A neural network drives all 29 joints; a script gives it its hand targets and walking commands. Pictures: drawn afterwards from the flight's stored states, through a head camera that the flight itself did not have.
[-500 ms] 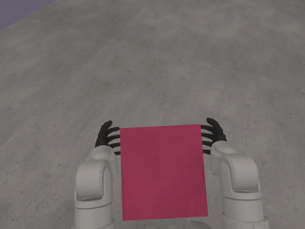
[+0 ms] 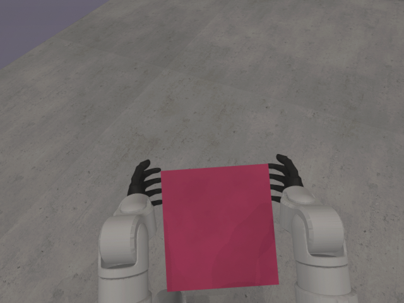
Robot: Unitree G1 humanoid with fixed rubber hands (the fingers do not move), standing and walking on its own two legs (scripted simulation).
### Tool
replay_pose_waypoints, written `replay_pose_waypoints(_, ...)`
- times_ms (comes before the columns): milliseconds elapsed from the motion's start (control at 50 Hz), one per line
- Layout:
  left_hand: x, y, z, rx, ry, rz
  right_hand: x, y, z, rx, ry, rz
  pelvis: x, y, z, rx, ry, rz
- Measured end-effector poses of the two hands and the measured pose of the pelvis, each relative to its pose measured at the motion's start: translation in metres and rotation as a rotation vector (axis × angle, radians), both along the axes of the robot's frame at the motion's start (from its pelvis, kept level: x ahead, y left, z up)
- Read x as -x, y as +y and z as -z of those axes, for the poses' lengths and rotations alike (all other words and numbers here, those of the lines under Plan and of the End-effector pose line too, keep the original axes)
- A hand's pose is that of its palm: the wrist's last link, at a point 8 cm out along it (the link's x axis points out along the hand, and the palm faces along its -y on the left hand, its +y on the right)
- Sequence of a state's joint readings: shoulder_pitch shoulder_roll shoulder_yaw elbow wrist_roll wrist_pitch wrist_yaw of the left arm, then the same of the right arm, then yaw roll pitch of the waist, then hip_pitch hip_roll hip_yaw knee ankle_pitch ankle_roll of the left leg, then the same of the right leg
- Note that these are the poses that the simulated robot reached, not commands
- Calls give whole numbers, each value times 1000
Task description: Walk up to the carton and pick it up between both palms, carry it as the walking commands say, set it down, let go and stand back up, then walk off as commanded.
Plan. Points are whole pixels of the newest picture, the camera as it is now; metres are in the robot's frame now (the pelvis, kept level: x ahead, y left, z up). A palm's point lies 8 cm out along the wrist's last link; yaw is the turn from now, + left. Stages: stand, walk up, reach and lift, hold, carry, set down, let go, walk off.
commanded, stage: carry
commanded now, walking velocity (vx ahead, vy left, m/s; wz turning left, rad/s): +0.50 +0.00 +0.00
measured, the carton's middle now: (215, 213) +0.30 +0.00 -0.05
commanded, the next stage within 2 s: none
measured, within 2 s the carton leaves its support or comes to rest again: neither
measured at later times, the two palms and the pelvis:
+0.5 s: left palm (148, 76) +0.63 +0.16 +0.08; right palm (252, 72) +0.62 -0.11 +0.08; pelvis +0.34 +0.04 +0.00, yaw -4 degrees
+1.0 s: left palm (171, 15) +0.95 +0.11 +0.09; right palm (251, 12) +0.95 -0.16 +0.08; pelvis +0.67 -0.01 +0.00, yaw -2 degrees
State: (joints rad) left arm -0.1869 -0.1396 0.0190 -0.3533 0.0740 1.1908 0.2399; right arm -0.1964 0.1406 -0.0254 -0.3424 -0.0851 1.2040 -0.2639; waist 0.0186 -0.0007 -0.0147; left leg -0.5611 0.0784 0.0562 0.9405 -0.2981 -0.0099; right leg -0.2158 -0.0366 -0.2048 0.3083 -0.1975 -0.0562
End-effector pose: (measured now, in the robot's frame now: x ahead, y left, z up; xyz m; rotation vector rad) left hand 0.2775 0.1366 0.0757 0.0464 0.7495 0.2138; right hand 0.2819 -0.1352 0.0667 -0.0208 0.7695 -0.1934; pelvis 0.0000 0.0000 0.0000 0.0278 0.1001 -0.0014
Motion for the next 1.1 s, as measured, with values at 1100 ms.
replay_pose_waypoints(1100,-738,-14,-9,22,-117,75,-724,-15,-19,15,-135,84,-731,5,18,23,-30,53)
